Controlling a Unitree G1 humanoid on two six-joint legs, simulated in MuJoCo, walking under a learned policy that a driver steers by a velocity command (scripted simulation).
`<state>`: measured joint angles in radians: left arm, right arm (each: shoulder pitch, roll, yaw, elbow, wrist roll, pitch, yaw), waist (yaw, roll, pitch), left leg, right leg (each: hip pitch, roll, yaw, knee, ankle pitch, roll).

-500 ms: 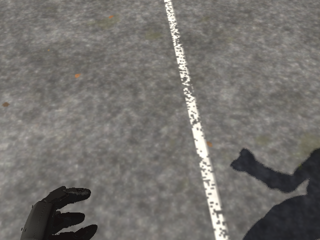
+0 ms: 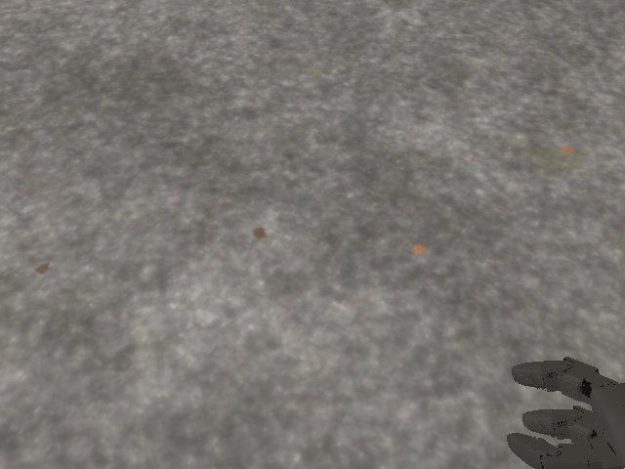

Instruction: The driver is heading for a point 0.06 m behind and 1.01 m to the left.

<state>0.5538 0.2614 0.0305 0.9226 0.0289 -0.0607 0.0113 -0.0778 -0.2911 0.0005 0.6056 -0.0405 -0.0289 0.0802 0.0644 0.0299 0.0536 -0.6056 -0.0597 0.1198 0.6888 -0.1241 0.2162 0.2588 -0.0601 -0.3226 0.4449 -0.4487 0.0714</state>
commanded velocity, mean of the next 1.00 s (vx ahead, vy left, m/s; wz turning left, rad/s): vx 0.54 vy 0.00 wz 0.55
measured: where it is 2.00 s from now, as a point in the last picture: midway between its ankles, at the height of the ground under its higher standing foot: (128, 189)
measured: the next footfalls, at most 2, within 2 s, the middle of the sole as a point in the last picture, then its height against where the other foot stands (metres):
left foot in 0.02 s outside the picture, level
right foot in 0.42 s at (392, 371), level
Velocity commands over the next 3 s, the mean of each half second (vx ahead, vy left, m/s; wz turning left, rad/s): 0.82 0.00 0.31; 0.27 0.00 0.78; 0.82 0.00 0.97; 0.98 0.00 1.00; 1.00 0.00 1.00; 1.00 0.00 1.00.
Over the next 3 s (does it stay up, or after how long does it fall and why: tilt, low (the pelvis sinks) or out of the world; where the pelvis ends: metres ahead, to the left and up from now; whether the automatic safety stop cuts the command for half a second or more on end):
stays up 0.81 1.48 0.01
